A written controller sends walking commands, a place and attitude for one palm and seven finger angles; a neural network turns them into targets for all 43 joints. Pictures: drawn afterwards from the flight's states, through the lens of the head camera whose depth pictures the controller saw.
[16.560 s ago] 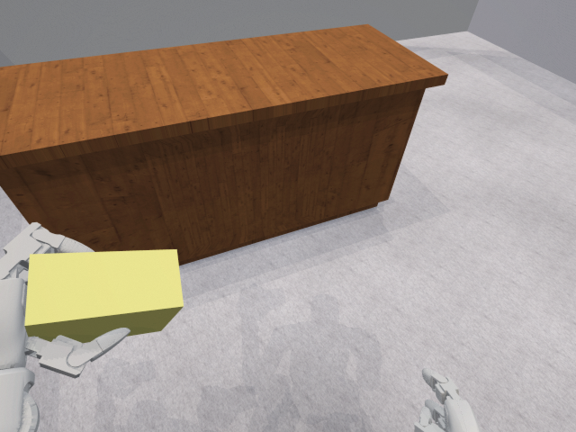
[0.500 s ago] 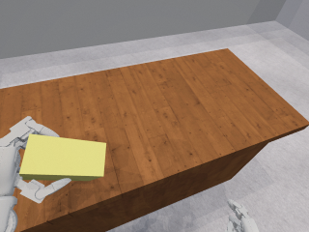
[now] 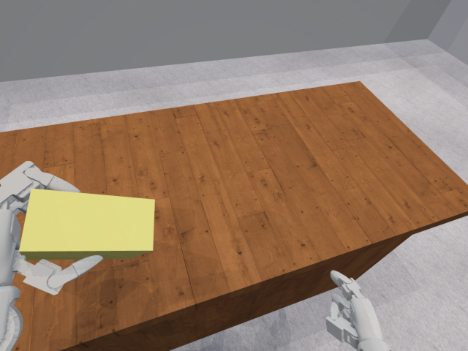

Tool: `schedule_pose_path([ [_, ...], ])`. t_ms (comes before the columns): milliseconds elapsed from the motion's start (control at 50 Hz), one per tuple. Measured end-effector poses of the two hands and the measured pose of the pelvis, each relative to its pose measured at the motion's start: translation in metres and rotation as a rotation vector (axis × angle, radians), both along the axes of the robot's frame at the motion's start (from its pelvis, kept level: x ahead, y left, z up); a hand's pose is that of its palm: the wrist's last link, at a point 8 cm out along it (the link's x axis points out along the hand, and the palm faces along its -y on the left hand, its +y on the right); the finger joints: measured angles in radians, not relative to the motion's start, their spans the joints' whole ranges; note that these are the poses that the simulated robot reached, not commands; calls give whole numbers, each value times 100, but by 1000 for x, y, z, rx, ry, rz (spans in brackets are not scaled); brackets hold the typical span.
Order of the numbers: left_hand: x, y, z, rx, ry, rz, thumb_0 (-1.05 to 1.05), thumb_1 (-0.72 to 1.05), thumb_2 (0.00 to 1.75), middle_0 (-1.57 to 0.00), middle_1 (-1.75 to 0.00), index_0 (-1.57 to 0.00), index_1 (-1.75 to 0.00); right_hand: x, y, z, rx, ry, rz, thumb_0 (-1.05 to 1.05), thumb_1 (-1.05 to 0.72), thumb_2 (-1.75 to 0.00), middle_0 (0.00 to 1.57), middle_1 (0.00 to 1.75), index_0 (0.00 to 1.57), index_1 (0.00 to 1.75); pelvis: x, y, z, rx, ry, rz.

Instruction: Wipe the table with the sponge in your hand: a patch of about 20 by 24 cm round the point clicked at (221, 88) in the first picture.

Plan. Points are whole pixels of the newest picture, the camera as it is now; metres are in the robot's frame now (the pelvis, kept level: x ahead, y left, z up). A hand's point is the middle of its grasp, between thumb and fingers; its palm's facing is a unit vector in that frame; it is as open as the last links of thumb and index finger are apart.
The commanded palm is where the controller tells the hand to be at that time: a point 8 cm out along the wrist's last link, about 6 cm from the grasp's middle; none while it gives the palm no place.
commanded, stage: look again from close up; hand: left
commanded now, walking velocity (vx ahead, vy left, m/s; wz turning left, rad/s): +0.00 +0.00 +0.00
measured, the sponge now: (109, 230) +0.24 +0.20 +0.12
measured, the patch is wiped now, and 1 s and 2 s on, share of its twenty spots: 0.00 0.00 0.00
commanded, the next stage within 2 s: shuffle to correct the standing spot in 0.34 s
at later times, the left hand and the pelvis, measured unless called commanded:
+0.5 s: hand (69, 237) +0.21 +0.23 +0.15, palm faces +0.33 -0.86 -0.40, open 10.6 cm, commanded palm +0.15 +0.27 +0.17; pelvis -0.01 -0.01 +0.00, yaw +0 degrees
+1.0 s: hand (115, 241) +0.21 +0.18 +0.15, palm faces +0.31 -0.86 -0.40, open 10.6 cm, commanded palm +0.15 +0.21 +0.17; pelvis -0.02 -0.06 +0.00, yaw -2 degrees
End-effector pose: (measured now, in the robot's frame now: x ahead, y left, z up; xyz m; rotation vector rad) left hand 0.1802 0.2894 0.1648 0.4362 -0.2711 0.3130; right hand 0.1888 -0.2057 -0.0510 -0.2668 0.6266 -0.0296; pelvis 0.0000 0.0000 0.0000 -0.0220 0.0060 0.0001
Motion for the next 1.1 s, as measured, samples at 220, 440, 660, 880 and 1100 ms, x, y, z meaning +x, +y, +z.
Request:
schedule_pose_path([
  [220,-6,-5,2,4,5,7,-2,-54,102,-67,-131,-70,-130,-28,-12,-12,-2,64,-40,2,-90,-90,20,30,20,30,-6,-3,1,1,-3,1],
  [440,-8,-16,1,15,29,-14,-2,-54,102,-67,-131,-70,-130,-45,-30,-15,-10,77,-85,2,-90,-90,20,30,20,30,-10,-9,1,1,-5,-4],
  [660,-10,-23,4,5,19,2,-2,-54,102,-67,-131,-70,-130,-40,-38,-11,4,51,-85,2,-90,-90,20,30,20,30,-13,-20,2,10,-6,-14],
  [880,-9,-55,6,6,30,-25,-2,-54,102,-67,-131,-70,-130,-35,-56,-12,32,36,-74,2,-90,-90,20,30,20,30,-16,-45,0,14,7,-23],
  [1100,-5,-86,5,17,72,-37,-2,-54,102,-67,-131,-70,-130,-44,-103,-20,9,61,-130,2,-90,-90,20,30,20,30,-15,-73,-3,15,22,-29],
])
